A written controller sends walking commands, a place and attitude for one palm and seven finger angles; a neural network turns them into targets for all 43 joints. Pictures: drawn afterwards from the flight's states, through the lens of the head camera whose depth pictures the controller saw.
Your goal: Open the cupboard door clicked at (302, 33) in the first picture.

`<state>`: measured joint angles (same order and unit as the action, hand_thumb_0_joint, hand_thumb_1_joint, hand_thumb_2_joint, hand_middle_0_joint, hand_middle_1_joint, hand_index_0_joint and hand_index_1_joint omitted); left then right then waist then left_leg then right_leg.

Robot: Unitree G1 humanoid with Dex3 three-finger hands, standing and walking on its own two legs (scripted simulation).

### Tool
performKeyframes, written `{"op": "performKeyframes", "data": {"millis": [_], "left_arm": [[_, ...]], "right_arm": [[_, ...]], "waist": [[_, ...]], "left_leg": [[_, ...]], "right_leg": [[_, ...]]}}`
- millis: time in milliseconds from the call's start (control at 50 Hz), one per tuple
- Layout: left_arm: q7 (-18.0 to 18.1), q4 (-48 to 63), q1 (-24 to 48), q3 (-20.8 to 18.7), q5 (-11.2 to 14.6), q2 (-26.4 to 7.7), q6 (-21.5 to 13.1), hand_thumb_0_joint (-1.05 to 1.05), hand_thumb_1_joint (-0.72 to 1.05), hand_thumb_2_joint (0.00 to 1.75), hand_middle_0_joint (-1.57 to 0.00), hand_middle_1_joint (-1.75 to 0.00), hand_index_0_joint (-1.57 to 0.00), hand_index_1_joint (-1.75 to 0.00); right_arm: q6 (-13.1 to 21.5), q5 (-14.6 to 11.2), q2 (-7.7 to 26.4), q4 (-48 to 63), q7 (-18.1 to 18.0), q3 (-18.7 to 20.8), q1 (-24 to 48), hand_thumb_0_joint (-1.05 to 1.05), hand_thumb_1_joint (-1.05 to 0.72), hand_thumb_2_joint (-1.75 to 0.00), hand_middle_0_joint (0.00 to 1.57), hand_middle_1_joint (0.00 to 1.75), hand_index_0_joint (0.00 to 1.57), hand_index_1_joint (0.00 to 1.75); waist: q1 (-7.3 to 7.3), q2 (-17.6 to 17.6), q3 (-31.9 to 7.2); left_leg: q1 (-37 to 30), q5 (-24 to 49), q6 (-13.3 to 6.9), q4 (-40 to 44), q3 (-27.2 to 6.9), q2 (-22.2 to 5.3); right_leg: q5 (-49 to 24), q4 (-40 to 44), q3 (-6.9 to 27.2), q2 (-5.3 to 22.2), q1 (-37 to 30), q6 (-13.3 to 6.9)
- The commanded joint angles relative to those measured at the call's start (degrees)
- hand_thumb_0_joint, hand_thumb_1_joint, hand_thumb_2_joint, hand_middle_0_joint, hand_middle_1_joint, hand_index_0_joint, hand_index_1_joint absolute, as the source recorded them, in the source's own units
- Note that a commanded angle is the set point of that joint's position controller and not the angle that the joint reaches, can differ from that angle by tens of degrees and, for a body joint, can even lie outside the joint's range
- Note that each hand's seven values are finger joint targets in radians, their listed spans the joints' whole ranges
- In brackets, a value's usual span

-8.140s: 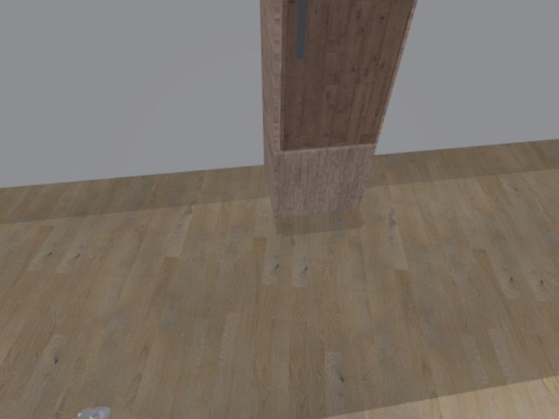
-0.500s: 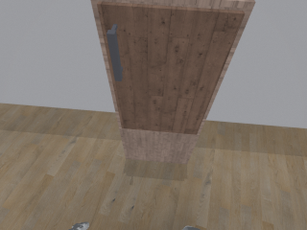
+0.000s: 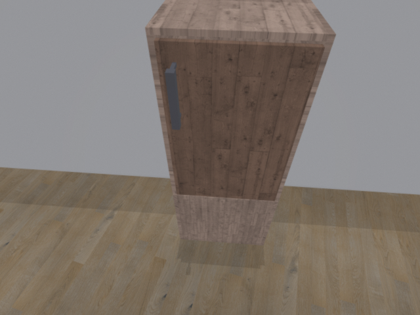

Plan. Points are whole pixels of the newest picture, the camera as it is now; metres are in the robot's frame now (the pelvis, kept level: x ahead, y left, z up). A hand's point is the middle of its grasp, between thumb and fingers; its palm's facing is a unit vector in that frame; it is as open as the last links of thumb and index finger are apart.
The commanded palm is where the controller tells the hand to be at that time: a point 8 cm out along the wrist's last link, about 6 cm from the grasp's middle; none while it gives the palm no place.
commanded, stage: look again from close up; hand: left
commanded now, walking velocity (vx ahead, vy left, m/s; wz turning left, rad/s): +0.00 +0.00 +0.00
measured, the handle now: (175, 97) +0.59 +0.14 +0.12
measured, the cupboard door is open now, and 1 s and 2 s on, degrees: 0 0 0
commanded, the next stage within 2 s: raise the hand with hooked fingers in 0.50 s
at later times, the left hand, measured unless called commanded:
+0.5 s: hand out of the picture +0.07 +0.19 -0.15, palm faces +0.00 -0.96 -0.29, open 7.4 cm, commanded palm none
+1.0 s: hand (120, 286) +0.18 +0.19 -0.04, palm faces +0.02 -1.00 -0.01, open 8.5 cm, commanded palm +0.15 +0.24 -0.01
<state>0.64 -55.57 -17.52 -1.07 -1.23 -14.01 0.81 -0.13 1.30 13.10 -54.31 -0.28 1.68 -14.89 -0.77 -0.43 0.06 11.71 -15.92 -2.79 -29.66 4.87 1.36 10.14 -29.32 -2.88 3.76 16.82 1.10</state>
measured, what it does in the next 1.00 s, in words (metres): lowers itself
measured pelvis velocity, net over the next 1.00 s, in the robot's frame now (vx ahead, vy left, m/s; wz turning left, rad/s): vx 0.02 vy -0.04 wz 0.03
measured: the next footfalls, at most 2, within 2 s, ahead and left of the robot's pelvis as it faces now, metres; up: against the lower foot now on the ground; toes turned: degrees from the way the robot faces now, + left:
none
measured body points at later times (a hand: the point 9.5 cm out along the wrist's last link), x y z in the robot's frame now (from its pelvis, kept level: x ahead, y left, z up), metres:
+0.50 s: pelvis +0.01 -0.03 +0.01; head +0.01 -0.03 +0.46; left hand +0.07 +0.24 -0.13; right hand +0.05 -0.30 -0.14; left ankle +0.01 +0.09 -0.73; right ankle +0.06 -0.14 -0.73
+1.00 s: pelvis +0.02 -0.04 -0.07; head +0.08 -0.03 +0.38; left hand +0.18 +0.24 -0.03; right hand +0.27 -0.27 -0.11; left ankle +0.01 +0.09 -0.73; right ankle +0.06 -0.14 -0.73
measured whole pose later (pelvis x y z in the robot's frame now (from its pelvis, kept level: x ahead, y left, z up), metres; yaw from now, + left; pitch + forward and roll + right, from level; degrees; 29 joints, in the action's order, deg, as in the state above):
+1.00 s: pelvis +0.02 -0.04 -0.07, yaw +2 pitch +11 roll +0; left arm -31.3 -11.6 -24.5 -15.7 22.2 -13.3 -31.4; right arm 19.2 -1.9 15.9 -30.8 -1.4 2.5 -8.1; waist -3.1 0.9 -5.6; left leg 41.0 -32.1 0.9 -61.8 1.0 -1.7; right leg 26.7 -60.8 -5.4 2.5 45.5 -2.0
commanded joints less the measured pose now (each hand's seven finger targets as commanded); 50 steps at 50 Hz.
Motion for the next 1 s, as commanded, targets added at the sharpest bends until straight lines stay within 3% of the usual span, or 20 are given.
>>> {"op": "performKeyframes", "data": {"millis": [0,220,560,580,600,620,640,660,680,700,720,740,780,820,860,880,900,920,940,980], "left_arm": [[0.6,3.4,2.1,-1.8,-0.2,-8.5,-1.9,0.00,0.90,0.90,-0.20,-0.30,-0.20,-0.30],[0.6,-0.1,5.2,-1.4,0.2,-11.2,-2.6,0.00,0.90,0.90,-0.20,-0.30,-0.20,-0.30],[0.9,-2.7,7.4,-0.9,0.5,-11.2,-2.9,0.00,0.90,0.90,-0.20,-0.30,-0.20,-0.30],[2.9,-4.6,0.3,-0.1,0.7,-6.1,-2.7,0.00,0.90,0.90,-0.20,-0.30,-0.20,-0.30],[1.1,73.2,43.9,-20.3,10.5,-26.3,-15.8,0.00,0.88,0.89,-0.20,-0.32,-0.20,-0.32],[1.6,56.8,11.3,-16.9,7.4,-20.7,-13.9,0.00,0.85,0.88,-0.20,-0.33,-0.20,-0.33],[1.4,51.7,-1.8,-11.4,12.0,-6.5,-9.9,0.00,0.83,0.87,-0.21,-0.34,-0.21,-0.34],[0.2,46.8,-1.2,-11.1,12.5,-3.4,-11.1,0.00,0.81,0.86,-0.21,-0.36,-0.21,-0.36],[-1.8,48.4,-0.5,-11.3,14.5,-2.9,-15.2,0.00,0.78,0.85,-0.21,-0.37,-0.21,-0.37],[-4.1,43.8,-5.4,-13.9,15.0,-3.8,-19.1,0.00,0.76,0.84,-0.21,-0.39,-0.21,-0.39],[-7.2,40.7,-10.3,-13.3,16.2,-1.0,-23.3,0.00,0.74,0.83,-0.21,-0.40,-0.21,-0.40],[-10.9,37.6,-14.2,-14.9,17.0,-1.2,-27.3,0.00,0.71,0.82,-0.21,-0.42,-0.21,-0.42],[-18.0,41.2,-14.6,-15.2,18.6,-1.5,-36.1,0.00,0.67,0.80,-0.22,-0.45,-0.22,-0.45],[-24.7,43.9,-12.3,-16.4,19.7,-4.2,-42.0,0.00,0.62,0.78,-0.22,-0.48,-0.22,-0.48],[-31.3,47.4,-9.4,-19.1,22.3,-7.9,-42.5,0.00,0.57,0.76,-0.22,-0.51,-0.22,-0.51],[-32.9,49.8,-8.5,-21.0,24.0,-9.5,-40.7,0.00,0.55,0.75,-0.22,-0.53,-0.22,-0.53],[-33.5,51.6,-8.4,-21.3,25.5,-9.1,-38.7,0.00,0.53,0.74,-0.23,-0.54,-0.23,-0.54],[-33.6,57.8,-5.8,-20.8,26.6,-9.1,-37.1,0.00,0.50,0.73,-0.23,-0.55,-0.23,-0.55],[-33.2,61.3,-3.1,-22.9,27.4,-11.6,-35.1,0.00,0.48,0.72,-0.23,-0.57,-0.23,-0.57],[-30.7,68.5,-4.9,-21.5,25.8,-9.9,-31.8,0.00,0.43,0.70,-0.23,-0.60,-0.23,-0.60]], "right_arm": [[1.7,-0.2,10.5,2.8,-0.4,2.6,1.3,0.00,-0.90,-0.90,0.20,0.30,0.20,0.30],[1.9,-0.3,12.0,-2.4,-0.1,1.5,1.8,0.00,-0.90,-0.90,0.20,0.30,0.20,0.30],[1.7,-0.5,11.4,-6.5,-0.2,0.5,3.1,0.00,-0.90,-0.90,0.20,0.30,0.20,0.30],[2.0,-1.0,6.9,-3.5,0.0,-0.2,3.2,0.00,-0.90,-0.90,0.20,0.30,0.20,0.30],[9.4,-3.5,12.2,16.6,-2.5,1.4,5.6,0.00,-0.90,-0.90,0.20,0.30,0.20,0.30],[14.0,-3.0,9.9,16.3,-4.6,0.9,10.7,0.00,-0.90,-0.90,0.20,0.30,0.20,0.30],[16.1,-3.6,7.8,17.0,-4.5,0.6,10.0,0.00,-0.90,-0.90,0.20,0.30,0.20,0.30],[17.1,-4.3,7.0,15.4,-3.9,0.9,6.4,0.00,-0.90,-0.90,0.20,0.30,0.20,0.30],[18.5,-3.6,8.3,18.5,-3.6,2.1,7.4,0.00,-0.90,-0.90,0.20,0.30,0.20,0.30],[19.2,-2.9,8.8,19.0,-3.3,2.8,6.4,0.00,-0.90,-0.90,0.20,0.30,0.20,0.30],[20.1,-2.6,8.6,20.5,-2.9,3.1,6.8,0.00,-0.90,-0.90,0.20,0.30,0.20,0.30],[20.7,-2.8,8.7,22.1,-1.9,3.7,6.6,0.00,-0.90,-0.90,0.20,0.30,0.20,0.30],[21.9,-2.4,8.4,24.8,-0.7,3.9,7.1,0.00,-0.90,-0.90,0.20,0.30,0.20,0.30],[23.2,-2.5,8.8,27.1,0.0,4.0,7.7,0.00,-0.90,-0.90,0.20,0.30,0.20,0.30],[23.5,-3.1,9.7,29.7,0.1,3.9,6.9,0.00,-0.90,-0.90,0.20,0.30,0.20,0.30],[23.2,-3.5,9.6,31.1,-0.3,3.8,6.7,0.00,-0.90,-0.90,0.20,0.30,0.20,0.30],[23.0,-4.0,9.1,31.7,-0.9,3.6,6.9,0.00,-0.90,-0.90,0.20,0.30,0.20,0.30],[22.8,-4.0,9.3,33.0,-1.4,3.4,6.8,0.00,-0.90,-0.90,0.20,0.30,0.20,0.30],[22.3,-3.7,9.5,32.6,-2.0,3.2,6.3,0.00,-0.90,-0.90,0.20,0.30,0.20,0.30],[21.3,-3.8,8.3,32.1,-2.3,3.4,4.7,0.00,-0.90,-0.90,0.20,0.30,0.20,0.30]], "waist": [[0.99,1.0,3.3],[1.15,1.1,1.9],[1.04,1.5,1.1],[-0.45,0.8,1.3],[4.15,-7.1,-20.2],[-3.22,-14.0,-14.5],[-0.62,-13.5,-6.2],[1.88,-5.1,1.1],[1.88,-0.3,5.2],[1.08,7.1,3.8],[0.12,11.9,3.6],[-1.62,8.3,2.5],[-2.39,8.6,-4.9],[-1.81,7.2,-10.1],[-1.57,3.2,-14.1],[-1.75,3.1,-16.9],[-1.79,3.9,-16.9],[-1.30,1.1,-18.5],[-1.23,-1.0,-18.5],[-0.60,-3.5,-21.7]], "left_leg": [[8.2,-8.9,-0.5,13.2,-10.1,-7.8],[4.8,-3.1,0.5,12.6,-8.5,-7.2],[0.9,4.5,1.5,12.3,-7.1,-7.5],[2.0,2.1,2.9,3.3,-3.3,-9.1],[-7.1,9.4,2.0,10.0,-5.2,0.3],[-4.3,10.3,1.7,9.6,-2.4,-0.2],[1.1,4.8,3.7,9.8,-3.8,-0.3],[4.3,0.0,3.4,8.7,-4.5,-0.5],[8.3,-4.0,2.9,5.8,-5.5,-0.2],[12.1,-5.8,2.8,2.7,-5.3,-0.2],[16.7,-6.7,2.7,-1.4,-4.9,0.2],[19.3,-6.8,3.2,-5.0,-4.0,0.9],[24.2,-5.9,3.2,-12.7,-3.5,1.1],[29.5,-4.2,2.9,-19.5,-3.7,1.1],[31.7,-2.7,2.5,-23.9,-3.7,0.9],[31.7,-2.1,2.1,-24.8,-3.4,0.8],[32.0,-3.4,1.9,-25.1,-3.7,0.6],[30.9,-1.8,1.5,-25.5,-3.8,0.5],[30.2,1.2,1.5,-26.1,-4.3,-0.1],[26.1,8.2,1.1,-25.2,-5.1,-0.8]], "right_leg": [[4.2,5.5,4.7,2.6,-3.6,-2.7],[5.2,9.7,6.4,4.3,-5.2,-3.1],[0.0,12.3,6.3,4.8,-8.3,-3.0],[-7.2,9.3,6.4,6.8,-6.8,-1.6],[-7.7,6.0,3.1,-0.2,-14.2,-3.1],[-0.8,3.3,0.2,-1.5,-11.9,-4.9],[3.6,4.2,-2.7,-1.6,-6.9,-4.3],[5.5,4.6,-3.2,-2.4,-1.6,-3.0],[10.3,4.1,-3.0,-2.5,2.9,-2.3],[15.0,2.1,-3.1,-2.8,5.9,-2.0],[18.2,-0.8,-2.8,-3.0,9.4,-1.7],[19.3,-3.6,-1.3,-2.4,10.9,-2.3],[18.7,-10.8,0.7,-2.3,13.6,-2.5],[15.4,-15.9,4.0,-1.5,15.3,-2.7],[13.4,-18.6,7.3,-0.8,15.5,-3.0],[13.0,-18.8,8.0,-0.8,14.2,-2.6],[15.6,-17.6,8.6,-1.0,14.3,-2.2],[13.5,-18.0,8.5,-1.2,13.7,-2.0],[8.8,-19.8,7.9,-2.1,13.3,-2.3],[-2.8,-21.5,4.8,-2.9,11.2,-2.3]]}}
